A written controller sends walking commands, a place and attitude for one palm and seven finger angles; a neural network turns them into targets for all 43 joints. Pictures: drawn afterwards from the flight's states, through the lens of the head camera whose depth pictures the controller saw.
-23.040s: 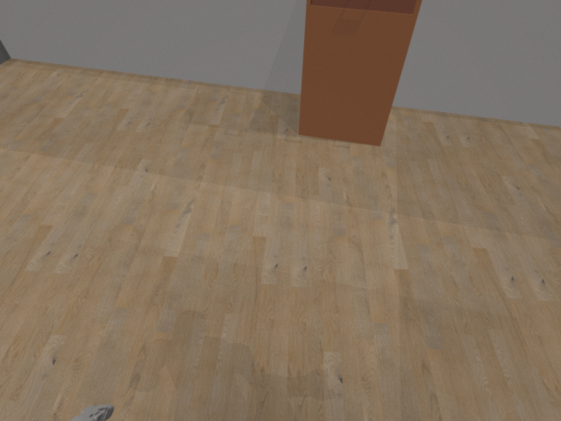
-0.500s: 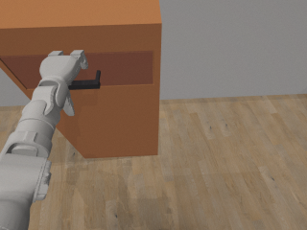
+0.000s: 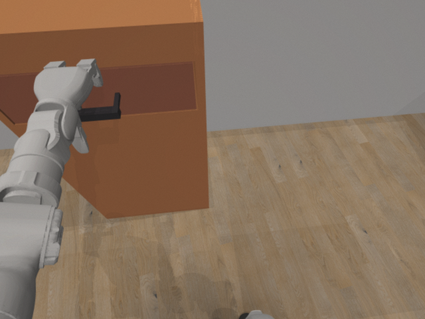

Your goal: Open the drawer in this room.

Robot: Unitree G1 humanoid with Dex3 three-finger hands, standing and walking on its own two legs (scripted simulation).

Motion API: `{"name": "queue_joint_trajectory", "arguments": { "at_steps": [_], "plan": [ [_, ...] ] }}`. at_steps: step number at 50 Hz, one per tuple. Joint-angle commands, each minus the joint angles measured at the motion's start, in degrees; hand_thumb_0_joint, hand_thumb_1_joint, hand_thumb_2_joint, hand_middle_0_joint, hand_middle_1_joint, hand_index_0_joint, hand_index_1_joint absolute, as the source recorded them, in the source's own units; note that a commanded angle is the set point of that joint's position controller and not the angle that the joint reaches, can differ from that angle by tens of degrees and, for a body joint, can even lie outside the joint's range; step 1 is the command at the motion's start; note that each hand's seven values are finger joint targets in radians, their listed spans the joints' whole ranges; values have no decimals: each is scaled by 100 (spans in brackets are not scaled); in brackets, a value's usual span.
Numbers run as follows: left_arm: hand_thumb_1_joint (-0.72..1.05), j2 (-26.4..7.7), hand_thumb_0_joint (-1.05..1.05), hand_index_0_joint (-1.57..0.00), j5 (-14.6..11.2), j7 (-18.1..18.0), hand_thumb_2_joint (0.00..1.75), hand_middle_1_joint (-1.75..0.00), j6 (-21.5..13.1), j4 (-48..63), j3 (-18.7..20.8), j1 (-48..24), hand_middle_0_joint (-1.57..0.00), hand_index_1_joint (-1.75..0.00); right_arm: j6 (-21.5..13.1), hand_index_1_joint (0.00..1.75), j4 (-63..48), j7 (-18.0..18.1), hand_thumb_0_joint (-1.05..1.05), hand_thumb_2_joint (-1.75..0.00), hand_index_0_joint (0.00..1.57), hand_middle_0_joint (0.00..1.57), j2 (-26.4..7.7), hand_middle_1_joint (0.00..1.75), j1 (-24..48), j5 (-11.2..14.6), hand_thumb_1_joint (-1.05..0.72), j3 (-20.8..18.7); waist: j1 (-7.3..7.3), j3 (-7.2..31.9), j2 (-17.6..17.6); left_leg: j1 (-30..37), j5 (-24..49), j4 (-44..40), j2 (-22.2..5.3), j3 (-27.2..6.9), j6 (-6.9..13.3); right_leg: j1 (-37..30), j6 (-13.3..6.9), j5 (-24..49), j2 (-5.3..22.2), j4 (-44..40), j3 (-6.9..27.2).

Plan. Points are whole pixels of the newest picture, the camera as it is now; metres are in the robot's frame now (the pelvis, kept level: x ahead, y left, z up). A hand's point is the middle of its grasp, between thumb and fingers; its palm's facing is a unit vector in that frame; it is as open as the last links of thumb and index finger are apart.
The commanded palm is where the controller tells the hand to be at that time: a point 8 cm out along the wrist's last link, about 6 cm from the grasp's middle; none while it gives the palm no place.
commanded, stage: re-aim the fingers above the handle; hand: left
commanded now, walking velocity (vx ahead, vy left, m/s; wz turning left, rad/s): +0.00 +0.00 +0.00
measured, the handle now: (95, 106) +0.56 +0.23 +0.03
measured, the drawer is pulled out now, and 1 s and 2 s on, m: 0.00 0.00 0.00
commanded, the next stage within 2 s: lower the fingers behind the handle in 1.50 s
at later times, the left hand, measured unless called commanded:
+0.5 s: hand (75, 106) +0.51 +0.25 +0.08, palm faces -0.05 +0.00 -1.00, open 13.7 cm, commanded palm +0.49 +0.24 +0.14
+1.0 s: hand (78, 109) +0.50 +0.24 +0.08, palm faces -0.05 +0.00 -1.00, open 13.8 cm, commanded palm +0.49 +0.24 +0.14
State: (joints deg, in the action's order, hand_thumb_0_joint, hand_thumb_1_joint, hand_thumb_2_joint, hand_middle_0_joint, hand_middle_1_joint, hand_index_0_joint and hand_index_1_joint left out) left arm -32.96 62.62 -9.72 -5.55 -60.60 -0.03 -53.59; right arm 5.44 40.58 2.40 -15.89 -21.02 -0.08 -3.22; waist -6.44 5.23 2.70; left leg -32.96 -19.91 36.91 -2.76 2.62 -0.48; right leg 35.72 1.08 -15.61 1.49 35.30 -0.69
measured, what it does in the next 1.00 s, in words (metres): stands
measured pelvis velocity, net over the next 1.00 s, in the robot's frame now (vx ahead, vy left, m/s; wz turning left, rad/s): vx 0.01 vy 0.00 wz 0.01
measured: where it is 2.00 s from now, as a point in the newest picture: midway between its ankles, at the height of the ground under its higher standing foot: outside the picture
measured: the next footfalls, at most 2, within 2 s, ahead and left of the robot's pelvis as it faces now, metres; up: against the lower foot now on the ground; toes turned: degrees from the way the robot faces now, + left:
none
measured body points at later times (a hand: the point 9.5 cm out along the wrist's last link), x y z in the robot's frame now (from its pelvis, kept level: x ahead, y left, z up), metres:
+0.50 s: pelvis +0.00 +0.01 +0.00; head +0.10 +0.01 +0.44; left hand +0.51 +0.24 +0.13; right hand +0.01 -0.27 -0.13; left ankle -0.03 +0.12 -0.72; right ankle +0.00 -0.13 -0.72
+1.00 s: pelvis +0.01 +0.00 +0.00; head +0.10 -0.01 +0.44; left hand +0.50 +0.23 +0.14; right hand +0.03 -0.27 -0.13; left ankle -0.03 +0.12 -0.72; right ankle +0.00 -0.13 -0.72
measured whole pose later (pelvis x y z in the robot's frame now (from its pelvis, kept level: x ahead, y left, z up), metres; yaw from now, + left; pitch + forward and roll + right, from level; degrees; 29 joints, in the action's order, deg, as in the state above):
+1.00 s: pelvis +0.01 +0.00 +0.00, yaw +1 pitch +16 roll -1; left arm -31.0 61.7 -8.8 -3.5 -58.8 -1.8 -53.0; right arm 5.6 40.2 1.6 -15.3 -19.5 0.0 -2.9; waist -5.4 5.7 2.9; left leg -33.0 -20.8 37.7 -2.5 1.9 -0.2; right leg 35.1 1.4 -16.3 1.7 35.3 -1.3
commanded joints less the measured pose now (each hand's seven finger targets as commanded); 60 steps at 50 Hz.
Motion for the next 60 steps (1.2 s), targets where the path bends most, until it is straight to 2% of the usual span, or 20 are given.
{"name": "queue_joint_trajectory", "arguments": {
  "at_steps": [1, 8, 10, 16, 19, 24, 26, 29, 30, 33, 34, 40, 42, 45, 48, 53, 55, 57, 59, 60],
  "plan": [
    [-50, -1692, 0, -30, -19, -314, 30, -120, 100, 1020, 424, -2647, -30, -120, -164, 30, -327, 60, 0, -90, 20, 20, -901, 30, -633, -9, -90, -315, 16, 2464, 6, 938, 2251, -172, 361, 35, 267, -1505, -205, 1922, -352, -142, -89],
    [-50, -1736, 0, -30, -40, -222, 30, -120, 69, 1081, 412, -2932, -30, -120, -199, 30, -274, 82, 0, -90, 20, 20, -921, 30, -724, 3, -90, -321, -59, 2537, 61, 1044, 2299, -156, 358, -6, 279, -1427, -212, 1860, -369, -179, -89],
    [-50, -1545, 0, -30, -36, -219, 30, -120, 65, 1068, 251, -2944, -30, -120, -213, 30, -279, 77, 0, -90, 20, 20, -885, 30, -743, -1, -90, -316, -72, 2461, 256, 1100, 2298, -147, 348, -25, 262, -1250, -218, 1771, -375, -163, -110],
    [-50, -1706, 0, -30, -5, -219, 30, -120, 128, 827, 329, -2932, -30, -120, -214, 30, -262, 78, 0, -90, 20, 20, -925, 30, -765, 3, -90, -281, -106, 2319, 102, 952, 2260, -114, 339, -33, 262, -1161, -209, 1753, -377, -133, -121],
    [-50, -1470, 0, -30, -2, -203, 30, -120, 88, 1089, 173, -3124, -30, -120, -235, 30, -274, 52, 0, -90, 20, 20, -893, 30, -833, -22, -90, -314, -136, 2673, 305, 1298, 2659, -11, 310, -77, 257, -1061, -214, 1857, -394, -74, -136],
    [-50, -1515, 0, -30, -68, -148, 30, -120, 73, 1199, 321, -2901, -30, -120, -189, 30, -297, 15, 0, -90, 20, 20, -891, 30, -875, -38, -90, -334, -42, 2838, 305, 1477, 3297, 101, 265, -141, 234, -1065, -206, 2071, -413, 4, -163],
    [-50, -1216, 0, -30, -99, -132, 30, -120, 112, 1242, 136, -2802, -30, -120, -165, 30, -294, -25, 0, -90, 20, 20, -867, 30, -842, -43, -90, -335, -73, 2701, 308, 1535, 3440, 130, 253, -139, 235, -963, -205, 2099, -431, -11, -192],
    [-50, -1479, 0, -30, -97, -145, 30, -120, 101, 1410, 345, -2771, -30, -120, -123, 30, -330, -39, 0, -90, 20, 20, -874, 30, -792, -38, -90, -328, 14, 2778, 362, 1482, 3410, 109, 273, -145, 237, -1112, -214, 2130, -427, 7, -170],
    [-50, -1300, 0, -30, -88, -154, 30, -120, 102, 1523, 222, -2777, -30, -120, -125, 30, -343, -53, 0, -90, 20, 20, -846, 30, -770, -43, -90, -328, 19, 2826, 369, 1522, 3462, 116, 273, -151, 234, -1121, -215, 2145, -429, 20, -184],
    [-50, -1462, 0, -30, -103, -189, 30, -120, 186, 1305, 384, -2604, -30, -120, -83, 30, -330, -44, 0, -90, 20, 20, -878, 30, -728, -31, -90, -313, 25, 2568, 113, 1296, 3212, 54, 284, -115, 244, -1217, -223, 2115, -427, -26, -196],
    [-50, -1386, 0, -30, -91, -201, 30, -120, 199, 1385, 245, -2807, -30, -120, -85, 30, -329, -43, 0, -90, 20, 20, -864, 30, -708, -25, -90, -304, -40, 2569, 221, 1300, 3069, 43, 298, -103, 245, -1166, -212, 2086, -419, -28, -179],
    [-50, -1439, 0, -30, -136, -177, 30, -120, 166, 1639, 374, -2644, -30, -120, -89, 30, -370, -45, 0, -90, 20, 20, -841, 30, -672, -43, -90, -332, 79, 2818, 331, 1526, 3403, 52, 288, -129, 233, -1344, -218, 2246, -414, -10, -177],
    [-50, -1181, 0, -30, -145, -148, 30, -120, 206, 1496, 170, -2528, -30, -120, -75, 30, -372, -47, 0, -90, 20, 20, -825, 30, -621, -20, -90, -320, 21, 2585, 170, 1414, 3187, 13, 298, -103, 239, -1294, -212, 2164, -419, -56, -192],
    [-50, -1208, 0, -30, -139, -150, 30, -120, 257, 1268, 147, -2587, -30, -120, -70, 30, -335, -19, 0, -90, 20, 20, -852, 30, -603, -5, -90, -307, -36, 2335, -1, 1229, 2780, -62, 324, -75, 256, -1284, -214, 2066, -404, -114, -183],
    [-50, -1534, 0, -30, -136, -168, 30, -120, 187, 1348, 378, -2729, -30, -120, -80, 30, -346, 13, 0, -90, 20, 20, -877, 30, -577, -22, -90, -294, 9, 2495, 9, 1157, 2604, -87, 361, -38, 270, -1510, -225, 2114, -379, -126, -130],
    [-50, -1421, 0, -30, -81, -198, 30, -120, 143, 1253, 244, -2829, -30, -120, -130, 30, -354, 47, 0, -90, 20, 20, -845, 30, -570, -22, -90, -292, -53, 2474, 27, 1102, 2483, -83, 377, -1, 276, -1481, -208, 2089, -359, -135, -105],
    [-50, -1702, 0, -30, -75, -205, 30, -120, 99, 1342, 468, -2689, -30, -120, -138, 30, -389, 61, 0, -90, 20, 20, -850, 30, -576, -23, -90, -294, 64, 2721, 50, 1066, 2549, -71, 397, 3, 278, -1703, -204, 2251, -352, -69, -82],
    [-50, -1492, 0, -30, -85, -183, 30, -120, 145, 1121, 294, -2543, -30, -120, -133, 30, -387, 65, 0, -90, 20, 20, -842, 30, -562, -10, -90, -291, -11, 2501, -14, 991, 2408, -83, 394, 46, 277, -1593, -184, 2183, -354, -122, -94],
    [-50, -1568, 0, -30, -96, -169, 30, -120, 167, 952, 266, -2664, -30, -120, -143, 30, -353, 90, 0, -90, 20, 20, -891, 30, -568, 15, -90, -273, -104, 2235, -154, 813, 2109, -129, 391, 55, 288, -1521, -160, 2017, -336, -196, -67],
    [-50, -1748, 0, -30, -84, -163, 30, -120, 172, 895, 401, -2621, -30, -120, -149, 30, -347, 101, 0, -90, 20, 20, -897, 30, -578, 28, -90, -261, -35, 2224, -127, 741, 2057, -146, 397, 55, 283, -1557, -170, 1980, -331, -182, -63]
  ]
}}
